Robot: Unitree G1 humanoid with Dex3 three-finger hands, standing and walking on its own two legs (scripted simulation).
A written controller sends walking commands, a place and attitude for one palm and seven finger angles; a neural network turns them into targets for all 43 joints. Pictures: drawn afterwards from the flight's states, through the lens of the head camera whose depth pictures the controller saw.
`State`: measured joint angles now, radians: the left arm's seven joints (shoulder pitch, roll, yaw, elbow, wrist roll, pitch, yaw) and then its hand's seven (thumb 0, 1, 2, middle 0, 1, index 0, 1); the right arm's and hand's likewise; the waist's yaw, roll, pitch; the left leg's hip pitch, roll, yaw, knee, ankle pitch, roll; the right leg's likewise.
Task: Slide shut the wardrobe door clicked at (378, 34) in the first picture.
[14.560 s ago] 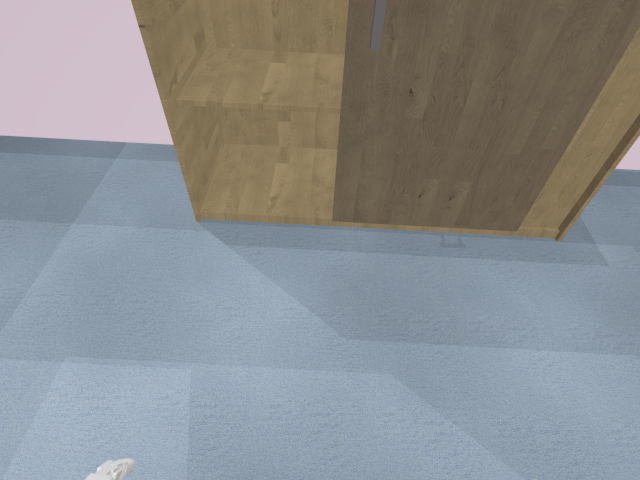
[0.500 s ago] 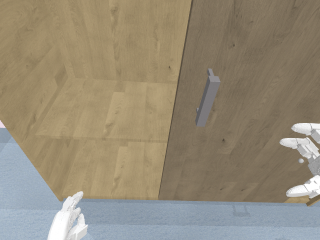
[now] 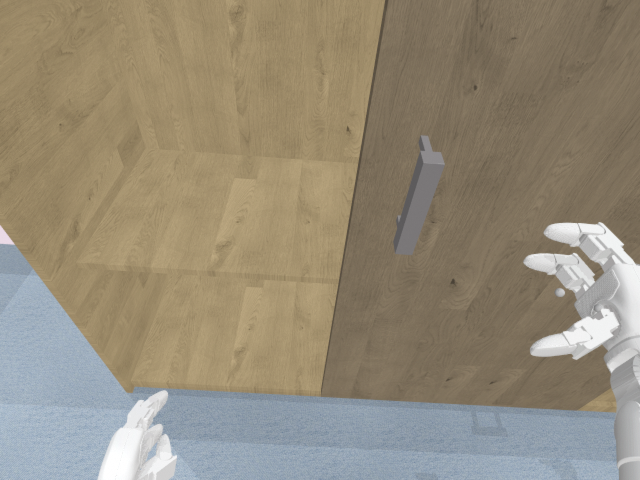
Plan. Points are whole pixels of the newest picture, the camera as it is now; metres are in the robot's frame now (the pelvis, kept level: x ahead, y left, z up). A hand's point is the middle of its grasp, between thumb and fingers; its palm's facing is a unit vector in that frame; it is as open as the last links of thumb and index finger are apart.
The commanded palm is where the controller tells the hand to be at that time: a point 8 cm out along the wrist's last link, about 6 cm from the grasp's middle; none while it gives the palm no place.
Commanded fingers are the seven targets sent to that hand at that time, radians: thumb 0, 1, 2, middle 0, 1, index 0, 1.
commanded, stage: move the hooked fingers beside the handle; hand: right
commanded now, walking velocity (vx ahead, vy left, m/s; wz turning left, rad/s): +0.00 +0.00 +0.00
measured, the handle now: (413, 197) +0.48 -0.09 +0.12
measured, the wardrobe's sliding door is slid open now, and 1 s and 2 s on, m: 0.58 0.58 0.58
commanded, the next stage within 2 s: none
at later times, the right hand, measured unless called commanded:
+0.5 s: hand (502, 245) +0.38 -0.19 +0.13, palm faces +0.00 +1.00 -0.03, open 14.0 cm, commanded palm +0.36 -0.24 +0.14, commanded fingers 0.00 0.50 -0.30 0.30 1.20 0.30 1.20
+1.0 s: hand (465, 216) +0.44 -0.16 +0.13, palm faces +0.00 +1.00 -0.01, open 13.9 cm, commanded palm +0.42 -0.21 +0.13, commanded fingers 0.00 0.50 -0.30 0.30 1.20 0.30 1.20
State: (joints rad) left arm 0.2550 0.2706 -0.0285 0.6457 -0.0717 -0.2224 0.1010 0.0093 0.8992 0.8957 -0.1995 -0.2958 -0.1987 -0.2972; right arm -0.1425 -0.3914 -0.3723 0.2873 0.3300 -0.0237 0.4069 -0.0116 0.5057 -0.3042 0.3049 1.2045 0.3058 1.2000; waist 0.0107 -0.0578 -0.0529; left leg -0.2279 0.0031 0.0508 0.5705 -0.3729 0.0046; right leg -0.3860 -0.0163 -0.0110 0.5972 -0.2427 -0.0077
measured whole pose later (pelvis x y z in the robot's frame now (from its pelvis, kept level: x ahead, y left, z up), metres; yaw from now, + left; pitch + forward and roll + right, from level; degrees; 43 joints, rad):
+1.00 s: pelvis +0.01 +0.01 +0.00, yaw +1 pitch +5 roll +0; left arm 0.31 0.27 0.00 0.69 -0.06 -0.06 0.05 0.01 0.90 0.90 -0.20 -0.30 -0.20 -0.30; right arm -0.60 -0.33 -0.27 0.75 0.20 -0.13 0.18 -0.01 0.50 -0.30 0.31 1.22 0.32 1.21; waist 0.07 -0.04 -0.05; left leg -0.31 -0.01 0.03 0.60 -0.39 0.02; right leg -0.45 -0.03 -0.02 0.62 -0.26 0.00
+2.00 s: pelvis -0.04 -0.02 -0.02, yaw -1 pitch +9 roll +2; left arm 0.37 0.26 0.00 0.74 -0.04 -0.10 0.01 0.00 0.90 0.90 -0.20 -0.30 -0.20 -0.30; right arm -0.93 -0.32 -0.15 1.05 0.15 -0.26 0.04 -0.01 0.51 -0.30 0.37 1.30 0.35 1.24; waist 0.07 -0.02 -0.05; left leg -0.53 0.02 0.07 0.77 -0.40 -0.01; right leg -0.68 0.00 0.01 0.76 -0.24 -0.03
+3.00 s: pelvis -0.07 -0.01 -0.03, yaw +0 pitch +11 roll +3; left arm 0.40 0.28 -0.02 0.73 -0.03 -0.12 0.02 0.00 0.90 0.90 -0.20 -0.30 -0.20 -0.30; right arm -1.04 -0.40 -0.16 1.12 0.15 -0.21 0.05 -0.01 0.51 -0.30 0.38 1.29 0.34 1.28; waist 0.11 -0.02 -0.05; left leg -0.66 0.00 0.07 0.83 -0.37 0.00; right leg -0.81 0.01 0.05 0.83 -0.27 -0.02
